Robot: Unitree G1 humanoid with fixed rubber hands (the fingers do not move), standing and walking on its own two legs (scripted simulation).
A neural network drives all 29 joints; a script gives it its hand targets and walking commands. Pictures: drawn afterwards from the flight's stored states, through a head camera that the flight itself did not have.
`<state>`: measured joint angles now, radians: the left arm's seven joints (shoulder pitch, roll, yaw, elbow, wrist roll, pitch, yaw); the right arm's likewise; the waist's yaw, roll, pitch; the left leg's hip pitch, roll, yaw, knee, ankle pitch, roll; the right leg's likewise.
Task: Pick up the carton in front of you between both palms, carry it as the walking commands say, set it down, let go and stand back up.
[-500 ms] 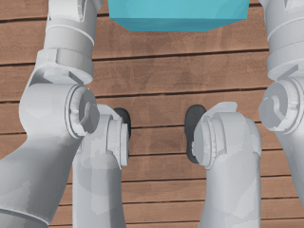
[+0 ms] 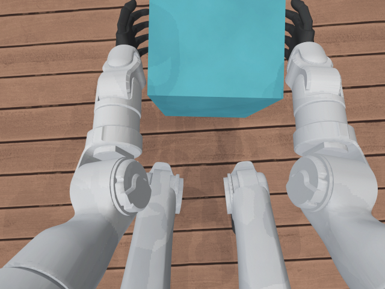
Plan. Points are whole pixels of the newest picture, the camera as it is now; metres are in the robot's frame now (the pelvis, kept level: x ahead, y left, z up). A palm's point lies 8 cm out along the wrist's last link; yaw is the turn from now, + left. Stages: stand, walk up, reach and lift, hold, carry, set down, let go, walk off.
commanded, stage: reach and lift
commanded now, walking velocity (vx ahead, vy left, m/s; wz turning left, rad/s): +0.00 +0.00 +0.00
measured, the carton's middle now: (210, 61) +0.53 -0.02 -0.15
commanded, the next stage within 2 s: none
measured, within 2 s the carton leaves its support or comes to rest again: neither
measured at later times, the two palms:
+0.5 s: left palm (88, 31) +0.49 +0.13 +0.06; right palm (341, 31) +0.48 -0.16 +0.06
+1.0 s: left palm out of the picture +0.44 +0.14 +0.22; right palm out of the picture +0.43 -0.16 +0.22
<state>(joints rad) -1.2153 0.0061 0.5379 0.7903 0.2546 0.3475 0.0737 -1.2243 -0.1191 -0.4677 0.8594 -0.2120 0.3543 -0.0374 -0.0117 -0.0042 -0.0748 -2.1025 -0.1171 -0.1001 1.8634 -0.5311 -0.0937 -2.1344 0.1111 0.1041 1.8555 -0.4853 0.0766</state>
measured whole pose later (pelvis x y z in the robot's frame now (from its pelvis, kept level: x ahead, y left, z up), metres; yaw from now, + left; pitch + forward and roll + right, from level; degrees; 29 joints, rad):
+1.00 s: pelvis +0.09 +0.00 +0.26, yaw -1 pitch +23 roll +1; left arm -0.42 -0.14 0.34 0.56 0.20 0.30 0.03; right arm -0.42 0.12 -0.33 0.55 -0.20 0.33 -0.04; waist 0.00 -0.01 -0.20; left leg -0.91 -0.07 -0.14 0.92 -0.40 -0.04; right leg -0.94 0.07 0.15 0.92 -0.37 0.03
